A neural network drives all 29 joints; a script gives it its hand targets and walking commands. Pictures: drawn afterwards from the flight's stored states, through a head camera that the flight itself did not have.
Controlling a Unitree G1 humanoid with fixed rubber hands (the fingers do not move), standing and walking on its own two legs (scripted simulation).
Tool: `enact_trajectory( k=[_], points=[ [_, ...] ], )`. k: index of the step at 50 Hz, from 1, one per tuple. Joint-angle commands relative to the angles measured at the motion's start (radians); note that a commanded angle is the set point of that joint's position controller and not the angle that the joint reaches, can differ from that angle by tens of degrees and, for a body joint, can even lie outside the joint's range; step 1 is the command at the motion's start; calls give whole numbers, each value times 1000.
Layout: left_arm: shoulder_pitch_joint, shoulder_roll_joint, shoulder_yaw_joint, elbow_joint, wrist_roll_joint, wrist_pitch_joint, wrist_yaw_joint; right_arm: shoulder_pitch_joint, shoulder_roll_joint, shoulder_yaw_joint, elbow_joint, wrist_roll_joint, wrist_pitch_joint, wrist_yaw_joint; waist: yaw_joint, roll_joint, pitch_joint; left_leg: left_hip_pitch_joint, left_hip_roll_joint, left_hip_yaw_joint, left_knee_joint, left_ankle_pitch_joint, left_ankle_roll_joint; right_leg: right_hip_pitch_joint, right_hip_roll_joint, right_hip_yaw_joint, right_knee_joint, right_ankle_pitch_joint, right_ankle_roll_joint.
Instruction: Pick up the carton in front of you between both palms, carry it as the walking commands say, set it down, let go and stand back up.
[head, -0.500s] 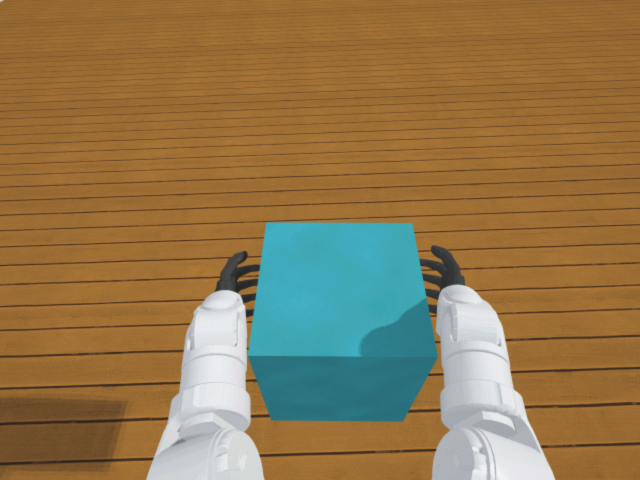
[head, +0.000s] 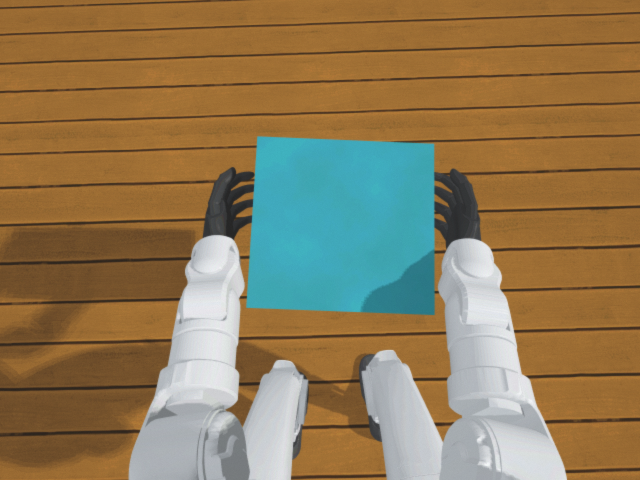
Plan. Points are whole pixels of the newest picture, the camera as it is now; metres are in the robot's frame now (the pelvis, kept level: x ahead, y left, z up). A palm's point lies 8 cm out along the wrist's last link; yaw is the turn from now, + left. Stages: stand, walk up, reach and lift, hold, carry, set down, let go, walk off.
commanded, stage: set down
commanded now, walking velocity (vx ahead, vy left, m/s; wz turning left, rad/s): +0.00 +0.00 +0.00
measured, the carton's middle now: (337, 238) +0.41 -0.01 -0.16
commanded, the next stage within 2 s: none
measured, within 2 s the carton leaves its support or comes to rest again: rests again in 1.66 s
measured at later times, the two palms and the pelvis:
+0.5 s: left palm (251, 235) +0.44 +0.13 -0.22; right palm (433, 244) +0.41 -0.17 -0.22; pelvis -0.02 +0.00 -0.12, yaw +1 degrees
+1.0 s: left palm (270, 236) +0.48 +0.12 -0.38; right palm (416, 251) +0.43 -0.18 -0.38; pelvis -0.04 +0.00 -0.24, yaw +1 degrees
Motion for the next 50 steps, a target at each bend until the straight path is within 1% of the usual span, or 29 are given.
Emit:
enact_trajectory(
  k=[1, 3, 5, 9, 12, 15, 21, 25, 29, 35, 41, 45, 50],
  points=[
    [-517, -917, -580, 29, -81, 4, -193, -511, 908, 616, 68, 79, 10, 192, -5, -6, -937, 259, -58, 5, -60, 276, -31, 504, 79, -34, 23, 296, 5],
    [-529, -916, -550, 66, -73, 23, -199, -523, 903, 584, 101, 70, 29, 197, -9, -7, -884, 195, -58, 11, -38, 215, -30, 423, 80, -42, 42, 231, 5],
    [-543, -907, -518, 103, -64, 33, -201, -536, 895, 551, 133, 61, 38, 198, -13, -8, -854, 136, -60, 17, -10, 183, -27, 358, 81, -49, 68, 199, 6],
    [-577, -876, -467, 157, -53, 26, -193, -562, 873, 496, 184, 49, 34, 186, -20, -5, -846, 38, -66, 24, 58, 177, -25, 256, 83, -53, 134, 196, 6],
    [-603, -850, -447, 181, -53, 8, -180, -586, 854, 474, 202, 51, 18, 170, -22, -1, -870, -22, -71, 28, 115, 186, -26, 199, 85, -54, 189, 207, 9],
    [-637, -825, -446, 191, -64, -9, -167, -620, 836, 471, 203, 64, 2, 153, -24, 2, -910, -75, -77, 33, 174, 187, -26, 160, 88, -56, 247, 213, 15],
    [-728, -791, -485, 184, -104, -32, -139, -710, 802, 501, 169, 110, -20, 116, -34, 4, -1002, -152, -90, 46, 288, 162, -29, 108, 96, -68, 357, 201, 29],
    [-798, -765, -501, 182, -130, -37, -122, -776, 777, 515, 147, 140, -25, 96, -39, 3, -1041, -198, -96, 57, 357, 128, -30, 78, 100, -79, 421, 176, 37],
    [-864, -735, -495, 200, -142, -34, -110, -846, 750, 506, 142, 158, -22, 83, -39, 4, -1046, -244, -99, 67, 417, 86, -28, 31, 102, -90, 478, 137, 42],
    [-947, -702, -456, 264, -138, -24, -107, -942, 713, 462, 171, 159, -13, 81, -44, 4, -1019, -326, -101, 77, 497, 33, -22, -62, 100, -106, 556, 89, 45],
    [-1021, -672, -425, 324, -142, -20, -112, -1020, 676, 413, 209, 156, -10, 91, -58, 12, -996, -403, -99, 84, 575, 19, -18, -147, 93, -123, 636, 79, 44],
    [-1069, -653, -426, 347, -157, -21, -113, -1065, 651, 397, 223, 166, -12, 98, -70, 23, -995, -435, -97, 87, 628, 30, -17, -192, 86, -133, 691, 92, 43],
    [-1127, -627, -452, 363, -189, -29, -107, -1120, 616, 400, 232, 197, -21, 108, -86, 37, -1001, -453, -90, 88, 696, 60, -17, -237, 75, -144, 763, 118, 41]
  ],
)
